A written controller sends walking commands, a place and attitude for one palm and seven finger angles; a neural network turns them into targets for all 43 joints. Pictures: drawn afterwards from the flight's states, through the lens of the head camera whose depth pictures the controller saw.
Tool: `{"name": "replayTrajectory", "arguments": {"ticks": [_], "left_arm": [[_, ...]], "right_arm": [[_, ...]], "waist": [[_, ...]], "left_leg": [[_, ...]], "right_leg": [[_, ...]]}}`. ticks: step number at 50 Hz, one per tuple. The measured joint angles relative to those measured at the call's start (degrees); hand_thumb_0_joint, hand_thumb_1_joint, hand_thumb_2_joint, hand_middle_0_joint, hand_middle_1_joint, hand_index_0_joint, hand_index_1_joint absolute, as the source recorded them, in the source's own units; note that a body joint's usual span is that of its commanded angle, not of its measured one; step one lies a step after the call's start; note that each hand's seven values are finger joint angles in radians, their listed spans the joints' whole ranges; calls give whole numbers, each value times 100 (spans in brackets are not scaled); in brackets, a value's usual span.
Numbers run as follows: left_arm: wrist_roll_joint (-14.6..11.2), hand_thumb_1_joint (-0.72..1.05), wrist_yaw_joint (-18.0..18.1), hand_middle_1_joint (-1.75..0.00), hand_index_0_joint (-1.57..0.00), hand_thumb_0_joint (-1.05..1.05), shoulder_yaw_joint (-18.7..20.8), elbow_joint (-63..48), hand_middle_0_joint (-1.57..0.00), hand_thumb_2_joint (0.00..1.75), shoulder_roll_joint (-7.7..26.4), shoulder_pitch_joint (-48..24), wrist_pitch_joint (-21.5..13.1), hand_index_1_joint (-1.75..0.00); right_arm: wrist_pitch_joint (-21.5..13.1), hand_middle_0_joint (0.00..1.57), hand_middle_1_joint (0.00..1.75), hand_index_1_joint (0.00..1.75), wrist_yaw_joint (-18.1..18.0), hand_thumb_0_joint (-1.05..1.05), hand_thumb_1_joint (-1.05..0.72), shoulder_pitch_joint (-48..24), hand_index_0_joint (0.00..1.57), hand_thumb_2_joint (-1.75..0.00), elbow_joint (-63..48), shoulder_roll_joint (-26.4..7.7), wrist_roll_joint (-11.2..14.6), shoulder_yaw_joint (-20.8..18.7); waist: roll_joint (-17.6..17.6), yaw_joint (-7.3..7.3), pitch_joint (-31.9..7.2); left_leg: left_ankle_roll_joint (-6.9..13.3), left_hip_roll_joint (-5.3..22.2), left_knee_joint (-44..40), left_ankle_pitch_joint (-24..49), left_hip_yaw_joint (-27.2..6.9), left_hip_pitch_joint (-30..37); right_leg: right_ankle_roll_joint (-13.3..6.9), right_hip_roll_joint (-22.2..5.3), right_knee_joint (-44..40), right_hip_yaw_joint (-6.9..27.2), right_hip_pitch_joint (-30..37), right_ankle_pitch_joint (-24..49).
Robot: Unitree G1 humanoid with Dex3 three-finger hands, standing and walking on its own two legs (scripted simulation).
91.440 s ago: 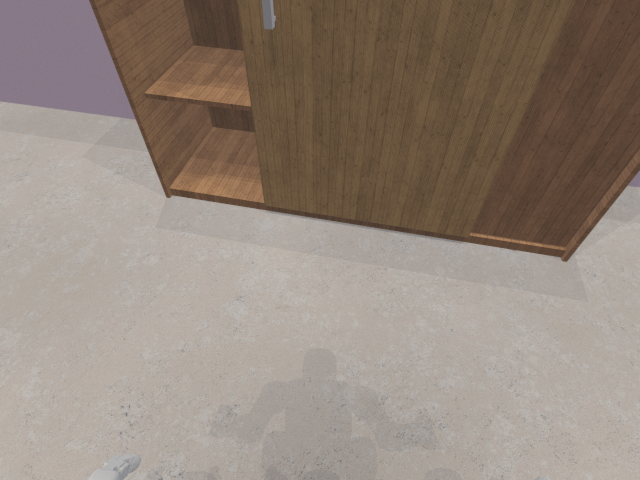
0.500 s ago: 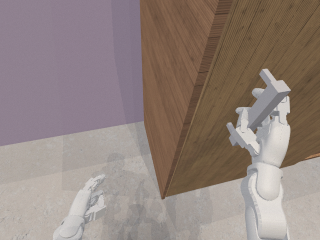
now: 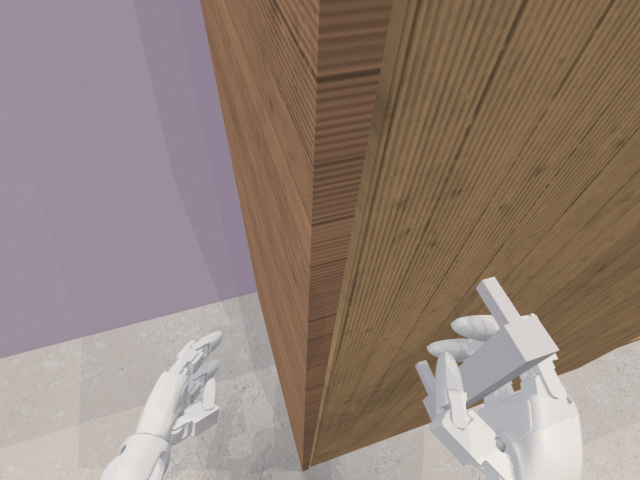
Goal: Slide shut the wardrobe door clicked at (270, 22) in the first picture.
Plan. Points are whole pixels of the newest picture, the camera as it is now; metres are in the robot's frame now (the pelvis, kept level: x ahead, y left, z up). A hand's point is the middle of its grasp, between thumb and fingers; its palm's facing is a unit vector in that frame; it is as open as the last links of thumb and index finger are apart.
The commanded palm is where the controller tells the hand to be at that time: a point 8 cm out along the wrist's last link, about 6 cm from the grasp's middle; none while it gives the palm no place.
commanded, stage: step sideways, sliding the door along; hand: right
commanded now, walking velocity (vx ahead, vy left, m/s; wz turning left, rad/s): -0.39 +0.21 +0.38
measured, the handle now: (460, 359) +0.21 -0.12 +0.14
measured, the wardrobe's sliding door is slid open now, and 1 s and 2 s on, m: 0.00 0.00 0.00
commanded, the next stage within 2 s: stop walking and hold the door there in 0.94 s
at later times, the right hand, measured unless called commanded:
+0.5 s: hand (476, 409) +0.17 -0.12 +0.15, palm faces -0.07 +0.99 +0.10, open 6.6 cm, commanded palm +0.14 -0.12 +0.12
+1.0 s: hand (451, 420) +0.16 -0.10 +0.14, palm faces +0.00 +1.00 -0.05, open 5.8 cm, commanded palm +0.12 -0.09 +0.13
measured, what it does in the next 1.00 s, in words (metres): steps on the spot, turning left: right foot, then left foot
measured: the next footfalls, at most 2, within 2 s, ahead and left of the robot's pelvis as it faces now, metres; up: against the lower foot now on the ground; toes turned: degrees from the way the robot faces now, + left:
right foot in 0.16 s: -0.03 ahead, -0.09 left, +0.00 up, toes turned -10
left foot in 0.60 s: +0.11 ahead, +0.09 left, +0.00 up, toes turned +7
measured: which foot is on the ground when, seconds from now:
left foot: down 0.00-0.16, up 0.18-0.58, down 0.60-0.84, up 0.86-1.00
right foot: down 0.00-0.08, up 0.10-0.14, down 0.16-0.70, up 0.72-0.80, down 0.82-1.00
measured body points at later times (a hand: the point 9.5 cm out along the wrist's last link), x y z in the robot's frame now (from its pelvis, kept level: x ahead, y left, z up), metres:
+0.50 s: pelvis +0.05 -0.04 -0.02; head +0.04 -0.07 +0.43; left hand +0.27 +0.11 -0.04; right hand +0.16 -0.18 +0.14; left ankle +0.15 +0.10 -0.70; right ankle -0.05 -0.06 -0.72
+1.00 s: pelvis -0.10 -0.02 -0.01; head -0.07 -0.01 +0.44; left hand +0.02 +0.25 -0.08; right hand +0.15 -0.16 +0.14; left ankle -0.13 +0.11 -0.63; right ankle -0.01 -0.13 -0.74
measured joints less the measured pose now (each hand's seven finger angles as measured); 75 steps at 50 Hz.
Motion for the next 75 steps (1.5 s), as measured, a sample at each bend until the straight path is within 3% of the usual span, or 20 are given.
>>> {"name": "replayTrajectory", "arguments": {"ticks": [4,6,7,8,12,18,23,27,32,35,37,41,43,50,54,59,62,66,71,75], "left_arm": [[125,90,128,-30,-20,2,17,303,-20,90,232,47,-101,-30],[123,90,166,-30,-20,2,35,406,-20,90,333,-53,-109,-30],[148,90,182,-30,-20,2,55,431,-20,90,371,-132,-120,-30],[207,90,194,-30,-20,2,48,448,-20,90,418,-244,-156,-30],[328,90,115,-30,-20,2,98,481,-20,90,337,-548,-83,-30],[144,90,43,-30,-17,2,-62,129,-20,90,-79,-236,-129,-29],[119,90,-90,-30,-16,1,-289,154,-20,90,-145,137,-263,-28],[286,90,-112,-30,-16,1,-448,396,-20,90,-26,152,-114,-29],[312,90,-95,-30,-18,2,-545,970,-20,90,-168,-182,259,-29],[210,90,-141,-30,-19,2,-481,1037,-20,90,-81,-331,293,-30],[199,90,-60,-30,-19,2,-434,997,-20,90,-33,-481,333,-30],[245,90,37,-30,-20,2,-301,620,-20,90,-106,-671,355,-30],[273,90,76,-30,-20,2,-137,406,-20,90,-60,-600,287,-30],[170,90,347,-30,-19,2,276,601,-20,90,274,-17,650,-30],[100,90,340,-30,-19,2,305,730,-20,90,265,207,855,-30],[70,90,466,-30,-20,2,316,753,-20,90,-45,148,978,-30],[32,90,526,-30,-20,2,236,899,-20,90,-111,-7,925,-30],[84,90,677,-30,-20,2,216,1539,-20,90,152,-168,1017,-30],[107,90,801,-30,-20,2,220,1774,-20,90,279,63,999,-30],[153,90,864,-30,-20,2,335,1672,-20,90,381,188,934,-30]], "right_arm": [[-241,32,146,137,394,2,-66,616,40,-84,-41,-457,-9,274],[-411,34,146,138,635,2,-65,623,42,-83,-13,-676,-126,367],[-472,36,146,138,750,2,-63,516,42,-83,6,-769,-195,411],[-537,38,146,139,865,2,-61,433,43,-82,-4,-825,-241,443],[-847,48,147,139,856,0,-51,430,44,-73,98,-1137,-322,518],[-622,55,146,140,697,6,-44,565,44,-62,9,-1223,-307,445],[-313,51,144,140,842,2,-48,322,44,-63,12,-1042,-71,355],[-364,48,143,136,826,-5,-53,52,40,-68,58,-838,133,315],[-487,48,143,133,543,-10,-60,-454,33,-75,291,-541,248,-57],[-379,47,146,133,402,-10,-62,-876,30,-78,485,-138,267,-260],[-250,47,147,133,285,-10,-61,-1158,30,-78,585,103,211,-437],[-31,46,145,134,11,-9,-63,-1443,33,-78,403,241,195,-951],[1,46,144,133,-100,-8,-65,-1694,30,-78,390,183,214,-1222],[331,46,141,135,-221,-6,-73,-2384,30,-80,1309,-345,225,-1824],[332,46,140,138,-305,-7,-72,-2770,30,-81,1809,-420,242,-2155],[175,46,140,139,-357,-12,-70,-3122,27,-78,2484,-1268,501,-3031],[224,46,140,140,-355,-16,-67,-3481,24,-78,2945,-1644,582,-3610],[215,46,140,140,-310,-17,-67,-3553,28,-76,3663,-1641,590,-3763],[-12,46,140,140,-261,-16,-67,-3417,30,-77,4071,-1702,558,-3808],[-143,46,140,140,-263,-17,-66,-3395,29,-79,3944,-1805,494,-3830]], "waist": [[-224,-181,-394],[-150,-211,-560],[-85,-173,-526],[-69,-98,-407],[-66,-276,-230],[-133,-92,184],[61,119,164],[163,273,-321],[337,32,-269],[89,19,1],[183,-158,204],[706,66,497],[888,247,662],[301,354,465],[148,174,297],[111,322,216],[253,398,241],[61,517,145],[256,564,-188],[341,645,-321]], "left_leg": [[-22,-176,-22,-401,-457,303],[0,-265,443,-225,-912,-45],[-76,-311,790,11,-1098,-264],[-218,-394,1192,330,-1196,-457],[-419,-218,3121,-1609,-699,-1621],[-433,-253,1552,-1040,619,-1783],[-254,-117,584,680,183,-723],[-475,14,1605,-259,97,-707],[-379,46,1268,-1098,209,-346],[20,-160,930,-882,265,-323],[28,-237,741,-550,-77,-510],[-21,-325,111,302,-735,-905],[-124,-260,373,-31,-884,-1135],[-510,-22,3971,-1251,-614,-1412],[-526,301,2760,-1176,-458,-727],[-421,321,439,-1370,-148,374],[-447,284,-232,-809,-301,634],[-476,213,-285,-807,-432,751],[-479,139,-770,-498,-656,988],[-364,39,115,-1205,-645,558]], "right_leg": [[447,-61,1000,474,-373,662],[593,285,1189,1220,-898,-599],[560,369,635,1533,-1072,-1208],[476,241,-416,1616,-1022,-741],[-174,157,-1445,1162,-232,-1169],[34,-206,-1268,486,400,-988],[45,-446,-4,134,103,-928],[-43,-400,-187,-155,11,-2022],[-20,-534,655,-491,-374,-1997],[81,-683,1605,68,-1030,-1291],[131,-238,1858,672,-1426,-1877],[147,194,-79,1066,-1420,-1489],[127,191,-510,788,-1406,-210],[176,-461,-980,580,-1257,172],[322,-940,-1548,472,-1232,636],[471,-1292,-1586,468,-1433,810],[347,-1058,-546,880,-1922,-223],[262,-139,1246,1557,-2392,-711],[105,399,-135,1379,-1784,-304],[-100,450,-1136,1411,-1373,278]]}}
